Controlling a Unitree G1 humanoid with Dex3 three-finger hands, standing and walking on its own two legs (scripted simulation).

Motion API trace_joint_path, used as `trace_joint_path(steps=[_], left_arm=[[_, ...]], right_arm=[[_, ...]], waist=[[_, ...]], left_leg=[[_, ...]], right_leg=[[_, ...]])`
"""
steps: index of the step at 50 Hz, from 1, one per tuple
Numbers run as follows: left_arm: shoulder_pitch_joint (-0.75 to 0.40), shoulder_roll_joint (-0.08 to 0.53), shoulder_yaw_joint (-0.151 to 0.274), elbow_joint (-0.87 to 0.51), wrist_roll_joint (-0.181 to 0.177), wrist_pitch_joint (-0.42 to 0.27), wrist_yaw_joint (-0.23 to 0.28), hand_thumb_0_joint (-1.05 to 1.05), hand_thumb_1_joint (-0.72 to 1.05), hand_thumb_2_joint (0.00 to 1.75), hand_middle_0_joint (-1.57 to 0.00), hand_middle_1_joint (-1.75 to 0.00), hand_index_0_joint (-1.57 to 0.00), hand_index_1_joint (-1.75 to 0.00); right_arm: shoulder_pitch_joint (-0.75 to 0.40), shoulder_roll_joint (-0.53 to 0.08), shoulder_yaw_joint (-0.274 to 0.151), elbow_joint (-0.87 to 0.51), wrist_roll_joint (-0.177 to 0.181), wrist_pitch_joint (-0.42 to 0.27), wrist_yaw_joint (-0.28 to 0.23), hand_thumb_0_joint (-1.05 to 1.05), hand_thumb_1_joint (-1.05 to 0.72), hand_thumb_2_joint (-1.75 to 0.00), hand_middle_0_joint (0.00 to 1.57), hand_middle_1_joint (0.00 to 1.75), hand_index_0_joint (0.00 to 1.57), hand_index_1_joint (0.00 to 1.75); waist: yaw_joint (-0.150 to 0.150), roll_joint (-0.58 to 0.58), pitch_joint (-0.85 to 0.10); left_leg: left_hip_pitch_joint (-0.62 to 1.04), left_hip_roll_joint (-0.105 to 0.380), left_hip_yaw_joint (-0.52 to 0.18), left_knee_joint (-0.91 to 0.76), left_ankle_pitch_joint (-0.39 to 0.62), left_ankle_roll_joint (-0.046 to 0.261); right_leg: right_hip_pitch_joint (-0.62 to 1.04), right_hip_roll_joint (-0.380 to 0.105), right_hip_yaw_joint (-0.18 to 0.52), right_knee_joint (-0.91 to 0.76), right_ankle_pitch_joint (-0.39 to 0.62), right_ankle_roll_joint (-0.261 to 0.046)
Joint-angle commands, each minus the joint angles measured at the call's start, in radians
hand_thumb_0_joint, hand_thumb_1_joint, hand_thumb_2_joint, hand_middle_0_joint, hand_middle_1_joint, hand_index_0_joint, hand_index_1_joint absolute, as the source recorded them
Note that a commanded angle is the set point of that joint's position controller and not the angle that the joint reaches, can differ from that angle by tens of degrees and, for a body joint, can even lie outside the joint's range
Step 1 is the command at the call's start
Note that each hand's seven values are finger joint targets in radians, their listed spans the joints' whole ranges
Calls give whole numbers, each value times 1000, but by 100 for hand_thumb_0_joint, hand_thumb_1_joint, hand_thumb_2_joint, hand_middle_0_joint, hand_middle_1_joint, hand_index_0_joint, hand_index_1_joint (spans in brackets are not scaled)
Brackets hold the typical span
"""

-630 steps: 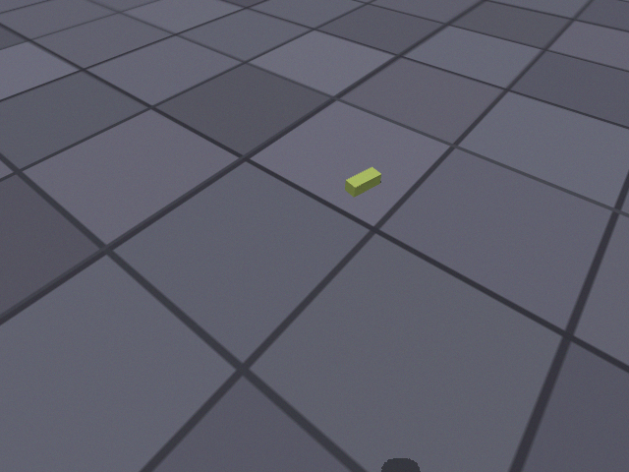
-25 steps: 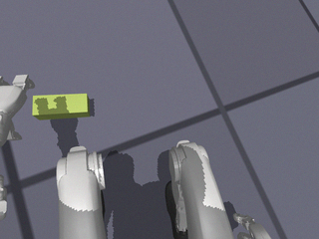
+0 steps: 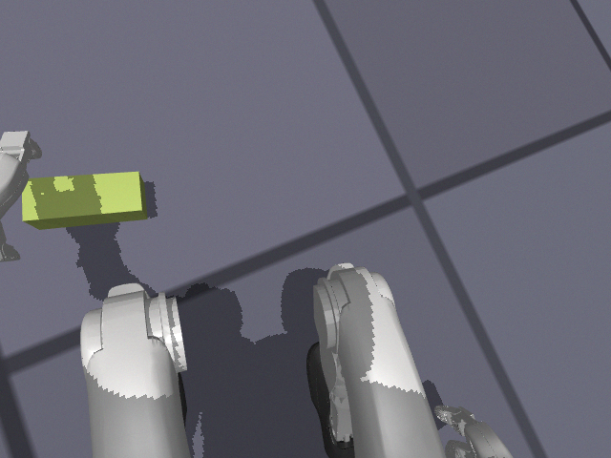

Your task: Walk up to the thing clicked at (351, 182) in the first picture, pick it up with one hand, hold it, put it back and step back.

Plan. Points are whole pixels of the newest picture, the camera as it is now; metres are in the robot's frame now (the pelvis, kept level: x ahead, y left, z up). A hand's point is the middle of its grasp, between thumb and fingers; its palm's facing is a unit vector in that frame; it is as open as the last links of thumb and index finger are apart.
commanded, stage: rise first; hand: left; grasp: from above
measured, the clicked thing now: (89, 200) +0.48 +0.29 -0.30
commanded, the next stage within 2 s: approach in 1.64 s
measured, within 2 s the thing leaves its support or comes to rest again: neither
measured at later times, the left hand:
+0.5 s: hand (17, 209) +0.43 +0.33 -0.18, palm faces -0.45 -0.07 -0.89, open 14.3 cm
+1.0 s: hand (27, 208) +0.44 +0.33 -0.19, palm faces -0.45 -0.07 -0.89, open 14.3 cm
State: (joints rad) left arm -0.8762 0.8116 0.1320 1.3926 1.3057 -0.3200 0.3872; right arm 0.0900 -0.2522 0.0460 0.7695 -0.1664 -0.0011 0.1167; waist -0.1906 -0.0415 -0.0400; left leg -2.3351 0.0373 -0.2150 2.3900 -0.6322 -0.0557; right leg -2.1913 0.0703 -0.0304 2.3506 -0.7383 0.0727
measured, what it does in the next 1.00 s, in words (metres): stands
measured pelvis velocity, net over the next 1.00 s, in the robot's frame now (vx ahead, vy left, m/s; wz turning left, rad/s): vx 0.00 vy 0.00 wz -0.02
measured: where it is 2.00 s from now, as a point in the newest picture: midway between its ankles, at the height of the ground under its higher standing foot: (256, 433)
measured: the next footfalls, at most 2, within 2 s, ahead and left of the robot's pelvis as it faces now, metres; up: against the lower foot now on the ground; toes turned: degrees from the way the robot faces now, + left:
none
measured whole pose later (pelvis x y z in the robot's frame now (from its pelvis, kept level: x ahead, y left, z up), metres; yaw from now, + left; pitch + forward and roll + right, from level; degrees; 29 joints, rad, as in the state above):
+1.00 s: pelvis +0.00 +0.00 -0.02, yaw -1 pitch +31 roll -9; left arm -0.91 0.86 0.15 1.48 1.31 -0.31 0.43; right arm 0.09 -0.27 0.10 0.77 -0.20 -0.03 0.14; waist -0.24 -0.05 0.01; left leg -2.36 0.03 -0.25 2.45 -0.63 -0.07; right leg -2.22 0.08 -0.05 2.39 -0.73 0.08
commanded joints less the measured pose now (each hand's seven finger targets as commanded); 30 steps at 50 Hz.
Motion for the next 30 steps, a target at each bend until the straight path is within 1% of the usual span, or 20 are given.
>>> trace_joint_path(steps=[1,2,5,6,7,8,10,11,13,14,15,17,19,20,21,22,24,27,28,30], left_arm=[[-270,285,53,-129,-31,13,38,0,-56,101,-6,-101,-6,-101],[-271,278,52,-140,-33,14,37,0,-56,101,-6,-101,-6,-101],[-285,295,54,-139,-31,11,34,0,-56,101,-6,-101,-6,-101],[-268,294,59,-128,-35,12,35,0,-56,101,-6,-101,-6,-101],[-269,304,65,-126,-38,10,36,0,-61,108,-6,-97,-4,-100],[-273,295,57,-128,-38,10,35,0,-58,103,-6,-100,-6,-101],[-261,286,55,-133,-39,12,35,0,-58,103,-6,-100,-6,-101],[-274,295,58,-132,-38,9,36,0,-57,103,-7,-99,-6,-100],[-261,284,53,-131,-38,9,34,0,-58,103,-7,-100,-6,-100],[-274,299,59,-145,-37,7,38,0,-57,103,-7,-100,-6,-100],[-268,299,65,-139,-37,7,40,0,-58,103,-7,-99,-6,-100],[-274,284,52,-144,-40,5,41,0,-57,102,-7,-100,-6,-101],[-264,290,62,-134,-38,6,47,0,-57,103,-7,-100,-6,-100],[-271,276,44,-125,-36,7,47,0,-57,102,-7,-101,-6,-101],[-289,282,52,-137,-34,6,50,0,-58,103,-7,-100,-6,-101],[-282,286,52,-121,-29,6,53,0,-57,103,-7,-99,-6,-100],[-294,272,43,-110,-33,6,56,0,-57,103,-7,-99,-6,-100],[-307,292,48,-103,-21,0,64,0,-57,103,-7,-99,-6,-100],[-288,288,51,-81,-20,1,66,0,-58,104,-7,-98,-6,-100],[-300,291,46,-74,-20,1,72,0,-58,104,-7,-99,-6,-100]], right_arm=[[180,-245,-71,-14,-3,-4,-15,0,-91,-90,20,30,20,30],[187,-247,-70,-12,-8,-3,-13,0,-91,-90,20,30,20,30],[184,-247,-65,-16,-7,-1,-12,0,-91,-90,20,30,20,30],[184,-246,-65,-16,-5,-2,-10,0,-91,-90,20,30,20,30],[178,-250,-65,-16,-8,-2,-9,0,-91,-90,20,30,20,30],[180,-249,-64,-18,-9,-3,-10,0,-91,-90,20,30,20,30],[180,-248,-64,-18,-7,-4,-9,0,-91,-90,20,30,20,30],[183,-254,-63,-17,-11,-4,-8,0,-91,-90,20,30,20,30],[179,-251,-65,-18,-4,-4,-9,0,-91,-90,20,30,20,30],[176,-253,-61,-21,-9,-2,-7,0,-91,-90,20,30,20,30],[183,-255,-62,-17,-8,-1,-8,0,-91,-90,20,30,20,30],[182,-253,-65,-14,-9,-2,-7,0,-91,-90,20,30,20,30],[184,-253,-63,-11,-7,-1,-5,0,-91,-90,20,30,20,30],[183,-252,-60,-12,-10,-2,-4,0,-91,-90,20,30,20,30],[187,-258,-59,-12,-14,-2,-2,0,-91,-90,20,30,20,30],[185,-258,-60,-13,-9,-2,-3,0,-91,-90,20,30,20,30],[176,-260,-59,-13,-10,-5,-3,0,-91,-90,20,30,20,30],[176,-263,-50,-13,-14,-6,-3,0,-91,-90,20,30,20,30],[174,-262,-47,-14,-18,-6,-2,0,-91,-90,20,30,20,30],[172,-260,-44,-14,-18,-7,-2,0,-91,-90,20,30,20,30]], waist=[[12,314,-661],[9,315,-668],[4,308,-673],[10,299,-662],[8,301,-662],[5,295,-665],[11,318,-646],[2,318,-648],[9,312,-653],[5,330,-659],[6,305,-669],[-3,306,-664],[1,309,-664],[-7,315,-653],[-13,314,-655],[-10,316,-647],[-18,328,-629],[-18,340,-633],[-15,330,-633],[-23,305,-626]], left_leg=[[582,-8,161,-203,132,72],[598,-7,157,-205,145,71],[562,-7,162,-192,131,74],[565,-7,161,-194,133,74],[559,-4,159,-188,128,74],[550,-6,159,-185,118,75],[565,-6,161,-191,126,71],[555,-5,157,-190,118,71],[568,-6,156,-191,118,70],[561,-7,158,-188,121,70],[558,-7,155,-184,126,71],[552,-5,158,-172,139,73],[565,-7,155,-174,153,72],[559,-6,153,-174,143,71],[568,-5,150,-172,152,72],[570,-5,148,-176,147,69],[568,-4,147,-179,124,68],[554,-7,148,-180,107,67],[556,-8,147,-179,108,67],[529,-8,148,-167,106,71]], right_leg=[[237,3,-131,-258,245,-96],[240,2,-136,-252,256,-95],[258,6,-132,-259,253,-93],[256,6,-133,-257,253,-94],[250,7,-134,-253,248,-93],[254,9,-132,-259,244,-92],[244,7,-133,-253,246,-96],[242,8,-139,-249,240,-94],[240,9,-139,-252,239,-96],[251,8,-137,-252,244,-95],[255,10,-138,-252,249,-93],[263,9,-133,-255,269,-89],[260,7,-135,-243,276,-91],[249,10,-137,-242,269,-92],[250,8,-141,-241,278,-90],[236,9,-143,-236,269,-94],[215,8,-146,-235,249,-95],[221,9,-151,-234,233,-96],[225,10,-151,-234,233,-96],[231,12,-147,-241,237,-92]])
